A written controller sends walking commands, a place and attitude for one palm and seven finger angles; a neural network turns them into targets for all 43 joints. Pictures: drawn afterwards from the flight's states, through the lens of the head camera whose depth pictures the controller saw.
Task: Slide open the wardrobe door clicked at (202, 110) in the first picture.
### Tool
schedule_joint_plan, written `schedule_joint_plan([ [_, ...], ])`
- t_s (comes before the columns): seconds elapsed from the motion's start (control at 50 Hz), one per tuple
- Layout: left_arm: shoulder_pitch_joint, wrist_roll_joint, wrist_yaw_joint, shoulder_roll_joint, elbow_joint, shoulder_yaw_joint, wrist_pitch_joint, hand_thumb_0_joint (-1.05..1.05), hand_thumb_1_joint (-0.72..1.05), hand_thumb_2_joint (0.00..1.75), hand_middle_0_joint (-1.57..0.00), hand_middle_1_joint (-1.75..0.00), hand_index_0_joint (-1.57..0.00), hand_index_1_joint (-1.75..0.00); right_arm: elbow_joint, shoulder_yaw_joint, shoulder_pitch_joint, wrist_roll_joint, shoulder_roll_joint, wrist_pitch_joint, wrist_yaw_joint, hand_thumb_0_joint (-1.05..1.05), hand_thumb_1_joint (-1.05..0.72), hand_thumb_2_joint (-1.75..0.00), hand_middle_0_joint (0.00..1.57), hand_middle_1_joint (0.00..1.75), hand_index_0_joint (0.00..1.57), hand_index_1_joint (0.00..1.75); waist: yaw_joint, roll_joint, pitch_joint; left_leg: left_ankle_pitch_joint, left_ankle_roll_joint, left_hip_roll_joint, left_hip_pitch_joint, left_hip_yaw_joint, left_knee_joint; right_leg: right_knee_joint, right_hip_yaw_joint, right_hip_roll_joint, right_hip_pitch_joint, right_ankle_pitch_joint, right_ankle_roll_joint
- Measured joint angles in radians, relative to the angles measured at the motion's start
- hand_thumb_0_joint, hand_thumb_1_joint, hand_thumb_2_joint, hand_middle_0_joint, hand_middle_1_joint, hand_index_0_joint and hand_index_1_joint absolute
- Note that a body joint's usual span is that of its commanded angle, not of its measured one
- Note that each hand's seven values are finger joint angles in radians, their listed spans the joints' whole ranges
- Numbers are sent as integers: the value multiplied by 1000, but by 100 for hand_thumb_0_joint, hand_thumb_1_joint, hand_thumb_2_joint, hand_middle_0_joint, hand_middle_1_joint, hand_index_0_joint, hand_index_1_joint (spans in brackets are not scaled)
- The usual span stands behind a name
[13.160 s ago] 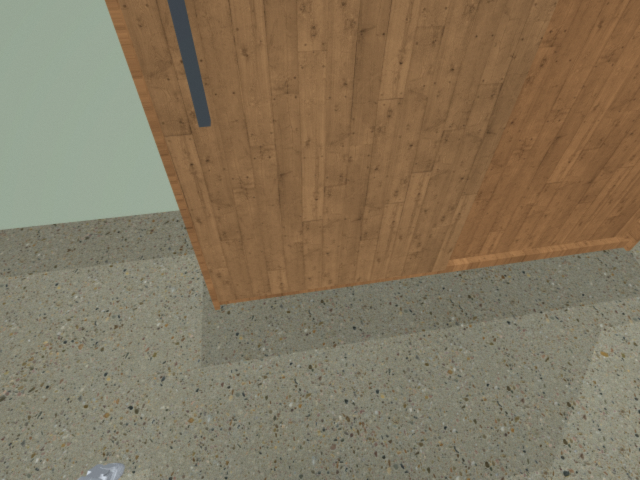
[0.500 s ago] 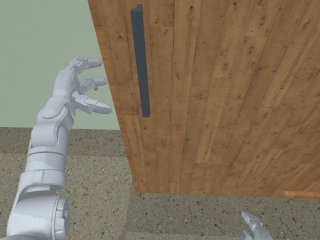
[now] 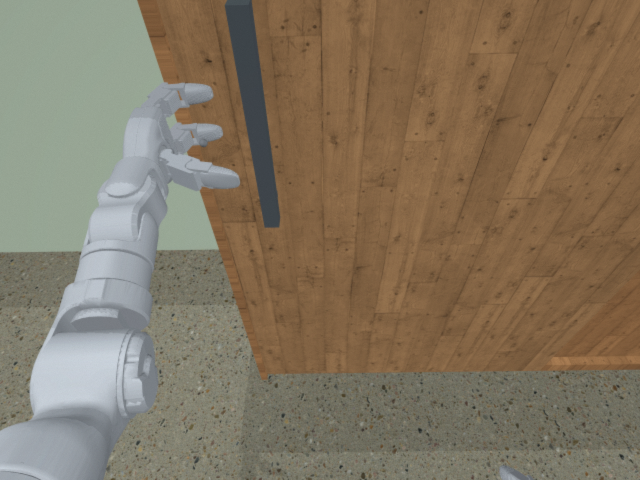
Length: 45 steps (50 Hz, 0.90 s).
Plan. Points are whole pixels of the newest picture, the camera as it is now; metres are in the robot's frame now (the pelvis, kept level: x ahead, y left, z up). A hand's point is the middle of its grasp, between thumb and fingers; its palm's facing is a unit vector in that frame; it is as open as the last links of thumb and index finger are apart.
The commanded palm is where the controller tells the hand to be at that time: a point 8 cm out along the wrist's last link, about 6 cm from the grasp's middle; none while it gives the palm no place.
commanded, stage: move the hooked fingers beside the handle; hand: left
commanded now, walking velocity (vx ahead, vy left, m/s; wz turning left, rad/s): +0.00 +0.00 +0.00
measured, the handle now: (261, 127) +0.52 +0.09 +0.19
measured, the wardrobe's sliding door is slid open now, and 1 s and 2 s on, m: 0.00 0.00 0.00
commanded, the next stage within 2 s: feel for the door with the fingertips in 0.76 s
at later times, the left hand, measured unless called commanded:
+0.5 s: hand (209, 145) +0.46 +0.14 +0.20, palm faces +0.02 -1.00 +0.01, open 14.0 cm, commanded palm +0.43 +0.20 +0.20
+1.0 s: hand (207, 146) +0.46 +0.15 +0.20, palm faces +0.01 -1.00 +0.01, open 14.0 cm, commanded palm +0.43 +0.19 +0.20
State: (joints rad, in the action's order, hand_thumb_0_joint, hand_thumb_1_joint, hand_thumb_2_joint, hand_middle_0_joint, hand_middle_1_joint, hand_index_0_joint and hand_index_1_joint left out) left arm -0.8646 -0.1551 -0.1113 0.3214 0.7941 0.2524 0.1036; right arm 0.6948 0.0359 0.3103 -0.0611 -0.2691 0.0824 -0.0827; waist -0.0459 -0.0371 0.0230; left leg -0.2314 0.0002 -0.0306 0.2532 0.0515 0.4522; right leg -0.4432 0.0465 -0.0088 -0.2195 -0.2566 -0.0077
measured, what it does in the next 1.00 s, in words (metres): stands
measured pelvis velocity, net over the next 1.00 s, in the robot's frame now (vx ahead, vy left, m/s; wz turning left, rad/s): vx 0.00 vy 0.01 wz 0.00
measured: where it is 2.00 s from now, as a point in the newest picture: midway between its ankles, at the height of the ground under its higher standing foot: outside the picture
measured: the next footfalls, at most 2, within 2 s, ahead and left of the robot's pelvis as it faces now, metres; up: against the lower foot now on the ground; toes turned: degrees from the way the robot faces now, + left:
none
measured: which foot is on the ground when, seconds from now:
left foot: down 0.00-1.00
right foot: down 0.00-1.00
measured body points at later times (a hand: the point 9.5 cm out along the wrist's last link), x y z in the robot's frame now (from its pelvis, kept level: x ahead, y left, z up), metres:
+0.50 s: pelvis +0.01 +0.01 +0.00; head +0.02 -0.01 +0.45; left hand +0.45 +0.20 +0.20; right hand +0.10 -0.25 -0.12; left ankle +0.00 +0.12 -0.74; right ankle -0.02 -0.11 -0.74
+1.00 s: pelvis +0.00 +0.01 +0.00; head +0.01 -0.01 +0.45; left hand +0.45 +0.20 +0.20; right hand +0.10 -0.25 -0.12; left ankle +0.00 +0.12 -0.74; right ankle -0.02 -0.11 -0.74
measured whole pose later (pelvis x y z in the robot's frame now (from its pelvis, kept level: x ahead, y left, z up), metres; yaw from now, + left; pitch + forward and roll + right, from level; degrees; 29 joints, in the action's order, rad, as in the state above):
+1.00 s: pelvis +0.00 +0.01 +0.00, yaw +0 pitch +3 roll +0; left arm -0.86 -0.15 -0.09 0.29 0.79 0.23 0.07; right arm 0.68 0.03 0.31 -0.06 -0.26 0.07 -0.07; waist -0.04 -0.04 0.03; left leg -0.24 -0.01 -0.03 0.27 0.05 0.47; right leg -0.45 0.04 -0.01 -0.24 -0.26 0.00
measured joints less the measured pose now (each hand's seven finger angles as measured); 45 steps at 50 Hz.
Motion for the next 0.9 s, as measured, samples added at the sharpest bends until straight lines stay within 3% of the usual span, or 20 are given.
schedule_joint_plan([
  [0.24,14,18,5,3,23,30,-58,-2,-50,30,-30,-120,-30,-120,-4,-12,42,5,0,-4,13,1,-91,-90,20,30,21,30,-13,1,6,-11,-3,-3,14,20,5,-8,-21,2,-24,-5,4],
  [0.56,25,11,29,-47,-35,-13,-13,-2,-51,29,-30,-120,-30,-120,-16,-2,-16,6,14,-10,15,1,-91,-90,20,30,21,30,10,0,15,-16,-8,6,9,8,13,-9,-9,-6,-9,-10,9],
  [0.9,-6,8,18,-26,22,-15,-30,-2,-51,29,-30,-120,-30,-120,-16,5,-16,4,12,-18,6,1,-90,-90,21,30,21,30,7,4,10,-12,-7,7,18,-2,21,-13,0,-7,-13,-8,7],
])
